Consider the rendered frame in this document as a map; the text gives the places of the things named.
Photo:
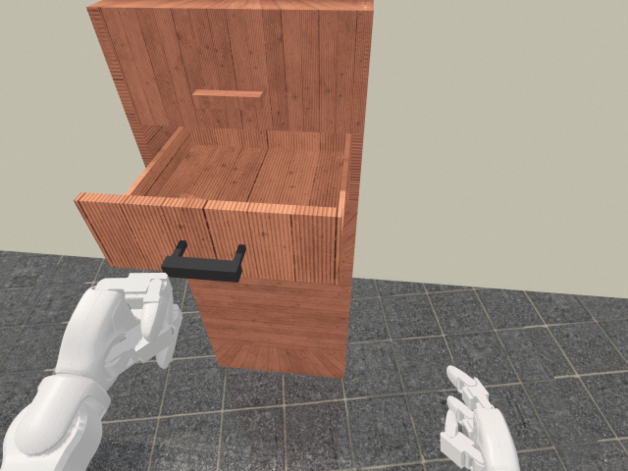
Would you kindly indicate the drawer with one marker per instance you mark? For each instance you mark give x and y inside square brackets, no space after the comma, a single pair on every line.
[281,193]

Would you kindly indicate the right robot hand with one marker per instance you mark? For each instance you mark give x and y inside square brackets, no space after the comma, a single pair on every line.
[484,428]

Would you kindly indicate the robot left forearm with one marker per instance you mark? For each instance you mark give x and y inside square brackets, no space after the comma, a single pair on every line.
[60,430]

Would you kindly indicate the left robot hand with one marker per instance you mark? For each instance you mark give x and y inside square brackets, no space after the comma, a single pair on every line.
[91,344]

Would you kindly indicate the handle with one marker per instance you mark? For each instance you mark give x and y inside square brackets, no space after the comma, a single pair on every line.
[176,266]
[228,99]

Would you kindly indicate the cabinet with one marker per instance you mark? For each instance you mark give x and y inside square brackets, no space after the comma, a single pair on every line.
[310,58]

